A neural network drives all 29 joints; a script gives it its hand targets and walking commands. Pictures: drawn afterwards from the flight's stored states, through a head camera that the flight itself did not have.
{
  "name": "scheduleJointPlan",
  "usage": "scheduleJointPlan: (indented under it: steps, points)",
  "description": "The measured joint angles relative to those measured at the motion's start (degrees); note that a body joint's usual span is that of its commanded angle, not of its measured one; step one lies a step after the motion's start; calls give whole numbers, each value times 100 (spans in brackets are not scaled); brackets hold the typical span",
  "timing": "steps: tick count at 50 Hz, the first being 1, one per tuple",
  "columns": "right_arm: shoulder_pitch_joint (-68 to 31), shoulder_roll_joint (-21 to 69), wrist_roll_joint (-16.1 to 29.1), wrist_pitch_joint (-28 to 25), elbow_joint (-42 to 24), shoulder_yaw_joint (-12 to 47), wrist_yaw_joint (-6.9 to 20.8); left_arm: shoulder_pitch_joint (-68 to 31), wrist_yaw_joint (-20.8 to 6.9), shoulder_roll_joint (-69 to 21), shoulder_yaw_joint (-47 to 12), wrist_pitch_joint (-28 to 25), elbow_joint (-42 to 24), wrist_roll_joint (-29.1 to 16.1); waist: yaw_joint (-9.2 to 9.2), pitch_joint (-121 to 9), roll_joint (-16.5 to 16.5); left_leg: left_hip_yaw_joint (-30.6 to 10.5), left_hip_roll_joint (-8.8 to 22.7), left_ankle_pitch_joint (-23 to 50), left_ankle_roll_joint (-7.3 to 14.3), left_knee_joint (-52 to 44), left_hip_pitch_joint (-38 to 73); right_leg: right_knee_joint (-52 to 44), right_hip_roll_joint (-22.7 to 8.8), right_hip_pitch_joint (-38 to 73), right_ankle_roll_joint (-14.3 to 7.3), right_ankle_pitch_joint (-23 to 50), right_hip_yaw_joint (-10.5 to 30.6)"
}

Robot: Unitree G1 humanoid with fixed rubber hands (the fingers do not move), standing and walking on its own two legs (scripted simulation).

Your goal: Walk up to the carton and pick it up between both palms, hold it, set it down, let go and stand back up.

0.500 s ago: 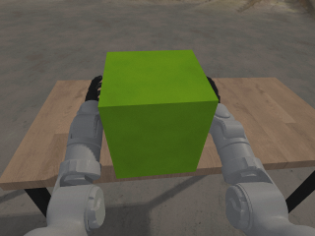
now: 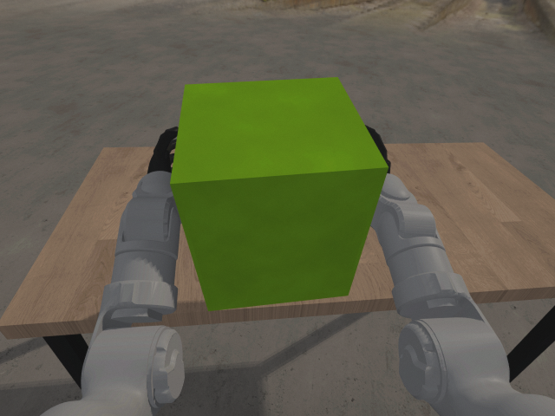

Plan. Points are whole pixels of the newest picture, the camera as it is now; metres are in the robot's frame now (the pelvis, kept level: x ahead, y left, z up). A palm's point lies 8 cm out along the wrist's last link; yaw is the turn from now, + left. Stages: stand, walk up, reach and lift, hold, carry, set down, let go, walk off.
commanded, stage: reach and lift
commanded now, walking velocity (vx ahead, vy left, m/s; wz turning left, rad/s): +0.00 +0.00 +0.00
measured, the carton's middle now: (271, 196) +0.36 +0.04 +0.19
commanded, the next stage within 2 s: hold in 0.20 s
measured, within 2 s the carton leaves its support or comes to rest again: neither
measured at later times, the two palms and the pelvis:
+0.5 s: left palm (156, 175) +0.35 +0.20 +0.22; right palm (377, 172) +0.37 -0.10 +0.23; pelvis -0.01 +0.00 +0.00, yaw +0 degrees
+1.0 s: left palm (155, 174) +0.35 +0.20 +0.23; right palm (379, 167) +0.37 -0.10 +0.24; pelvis -0.01 +0.00 +0.00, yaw +0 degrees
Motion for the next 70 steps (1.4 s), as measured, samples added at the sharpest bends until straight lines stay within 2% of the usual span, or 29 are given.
scheduleJointPlan:
  steps: [28, 40, 70]
  points:
    - [-34, -44, 200, 652, -472, 0, -120, 0, -6, 0, -57, 634, -498, 0, 0, -77, 0, -5, 0, 24, 0, 0, 87, -6, 1, 90, 3, 34, -2]
    - [-96, -74, 203, 815, -519, 0, -154, 0, -36, 0, -61, 659, -468, 0, 0, -127, 0, -6, -1, 25, 0, 0, 87, -6, 1, 90, 4, 37, -2]
    - [-99, -77, 203, 821, -511, 0, -162, 0, -40, 0, -71, 688, -496, 0, 0, -127, 0, -8, -1, 24, 0, 0, 87, -7, 2, 90, 4, 32, -2]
